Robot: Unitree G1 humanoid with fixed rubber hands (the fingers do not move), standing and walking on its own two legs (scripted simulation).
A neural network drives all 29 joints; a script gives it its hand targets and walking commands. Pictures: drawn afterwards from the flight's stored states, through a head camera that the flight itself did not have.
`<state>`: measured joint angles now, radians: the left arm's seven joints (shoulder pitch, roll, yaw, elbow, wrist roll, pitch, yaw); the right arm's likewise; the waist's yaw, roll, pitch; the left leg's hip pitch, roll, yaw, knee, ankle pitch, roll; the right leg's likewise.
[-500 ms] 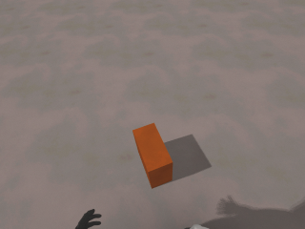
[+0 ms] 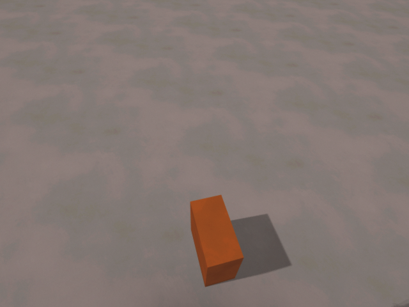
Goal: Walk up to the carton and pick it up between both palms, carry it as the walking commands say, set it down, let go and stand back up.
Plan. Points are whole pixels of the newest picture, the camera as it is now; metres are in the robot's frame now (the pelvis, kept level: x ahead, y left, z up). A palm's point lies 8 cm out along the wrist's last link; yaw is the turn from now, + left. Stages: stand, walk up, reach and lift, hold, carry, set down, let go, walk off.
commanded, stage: walk up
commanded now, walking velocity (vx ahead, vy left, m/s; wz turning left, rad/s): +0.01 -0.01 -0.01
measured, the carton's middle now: (213, 241) +0.50 +0.01 -0.63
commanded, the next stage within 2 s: none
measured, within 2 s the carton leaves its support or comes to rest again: neither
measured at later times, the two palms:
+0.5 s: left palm out of the picture +0.06 +0.17 -0.13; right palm out of the picture +0.00 -0.30 -0.15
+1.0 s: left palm out of the picture +0.06 +0.15 -0.13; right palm out of the picture +0.05 -0.42 -0.14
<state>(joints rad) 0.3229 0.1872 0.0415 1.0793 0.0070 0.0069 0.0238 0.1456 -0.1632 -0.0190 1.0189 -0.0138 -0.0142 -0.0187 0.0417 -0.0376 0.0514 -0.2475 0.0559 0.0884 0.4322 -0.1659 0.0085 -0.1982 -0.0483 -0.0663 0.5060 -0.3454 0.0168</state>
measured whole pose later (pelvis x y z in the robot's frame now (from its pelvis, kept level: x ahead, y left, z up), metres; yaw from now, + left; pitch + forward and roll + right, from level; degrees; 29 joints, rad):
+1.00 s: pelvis +0.03 -0.14 -0.01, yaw +7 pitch +3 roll +0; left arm 0.24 0.29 0.05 0.92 0.02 0.00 0.01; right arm 0.30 -0.27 -0.10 1.00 -0.05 0.04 -0.04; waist -0.04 0.01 0.02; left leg -0.35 0.07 -0.14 0.56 -0.30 -0.06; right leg -0.34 -0.06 -0.05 0.52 -0.23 0.04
